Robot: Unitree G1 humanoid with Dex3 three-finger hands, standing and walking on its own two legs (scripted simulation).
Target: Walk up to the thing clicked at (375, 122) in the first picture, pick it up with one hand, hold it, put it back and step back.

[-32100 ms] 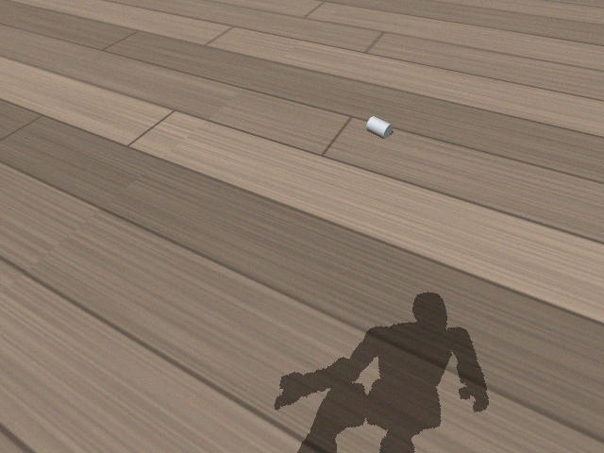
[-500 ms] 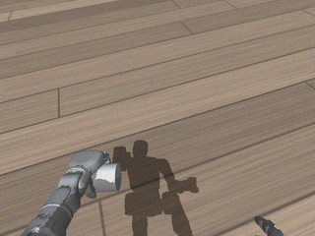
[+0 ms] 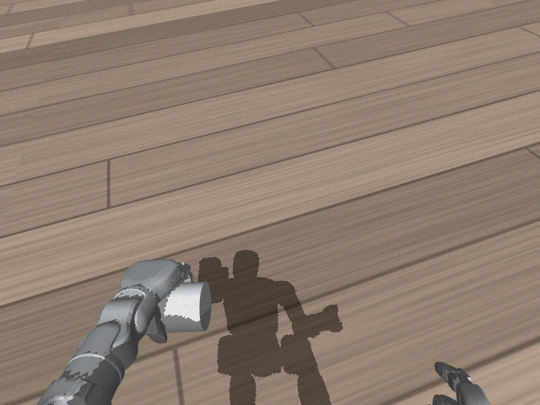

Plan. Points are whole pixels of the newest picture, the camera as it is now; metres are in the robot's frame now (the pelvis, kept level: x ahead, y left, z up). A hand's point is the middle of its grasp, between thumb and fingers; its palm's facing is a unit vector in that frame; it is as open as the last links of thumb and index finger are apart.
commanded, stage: hold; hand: left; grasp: from above
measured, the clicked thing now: (172, 307) +0.30 +0.21 -0.07
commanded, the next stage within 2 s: crouch in 0.66 s
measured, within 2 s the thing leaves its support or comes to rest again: neither
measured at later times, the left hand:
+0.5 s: hand (157, 304) +0.29 +0.22 -0.03, palm faces -0.47 -0.05 -0.88, open 10.8 cm
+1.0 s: hand (160, 306) +0.29 +0.22 -0.05, palm faces -0.48 -0.05 -0.88, open 10.8 cm
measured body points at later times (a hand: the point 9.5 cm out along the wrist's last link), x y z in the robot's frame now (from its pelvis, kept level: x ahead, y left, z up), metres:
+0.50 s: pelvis +0.00 +0.00 +0.00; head +0.01 -0.02 +0.45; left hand +0.31 +0.22 +0.02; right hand +0.15 -0.25 -0.11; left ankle +0.02 +0.12 -0.73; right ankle +0.02 -0.14 -0.73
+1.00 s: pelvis +0.00 +0.00 +0.00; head +0.02 -0.01 +0.45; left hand +0.31 +0.22 +0.00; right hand +0.14 -0.26 -0.11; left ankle +0.02 +0.12 -0.73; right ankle +0.02 -0.14 -0.73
